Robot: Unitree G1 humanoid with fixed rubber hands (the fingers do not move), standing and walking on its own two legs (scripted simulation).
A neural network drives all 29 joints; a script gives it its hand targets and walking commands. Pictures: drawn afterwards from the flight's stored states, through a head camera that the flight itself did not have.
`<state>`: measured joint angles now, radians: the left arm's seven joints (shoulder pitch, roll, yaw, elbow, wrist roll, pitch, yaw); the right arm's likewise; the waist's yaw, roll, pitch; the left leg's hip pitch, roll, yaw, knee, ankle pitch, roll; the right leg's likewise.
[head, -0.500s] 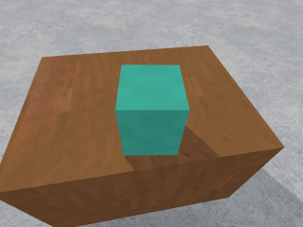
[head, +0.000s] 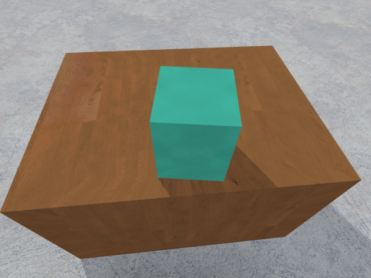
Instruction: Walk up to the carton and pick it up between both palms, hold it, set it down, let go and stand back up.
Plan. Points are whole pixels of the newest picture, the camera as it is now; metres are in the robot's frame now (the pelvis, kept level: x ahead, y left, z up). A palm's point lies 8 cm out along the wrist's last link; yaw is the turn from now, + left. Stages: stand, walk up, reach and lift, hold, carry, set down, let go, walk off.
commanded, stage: walk up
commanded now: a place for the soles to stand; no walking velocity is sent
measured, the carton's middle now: (193, 126) +0.50 -0.02 -0.01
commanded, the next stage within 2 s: reach and lift in 0.74 s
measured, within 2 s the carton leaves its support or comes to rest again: neither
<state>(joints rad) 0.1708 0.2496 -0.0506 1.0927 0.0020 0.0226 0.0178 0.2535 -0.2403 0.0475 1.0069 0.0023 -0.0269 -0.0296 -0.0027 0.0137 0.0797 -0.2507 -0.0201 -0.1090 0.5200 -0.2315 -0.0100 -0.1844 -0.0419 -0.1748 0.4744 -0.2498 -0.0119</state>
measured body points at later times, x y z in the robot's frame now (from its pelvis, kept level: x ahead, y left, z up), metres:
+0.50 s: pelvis -0.02 -0.01 -0.01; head +0.01 +0.00 +0.44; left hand +0.00 +0.25 -0.16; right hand +0.01 -0.26 -0.15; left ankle +0.03 +0.12 -0.74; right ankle +0.01 -0.11 -0.74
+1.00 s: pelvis -0.02 -0.03 -0.04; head +0.03 -0.01 +0.40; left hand +0.18 +0.24 -0.14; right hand +0.21 -0.26 -0.14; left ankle +0.03 +0.13 -0.74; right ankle +0.01 -0.11 -0.74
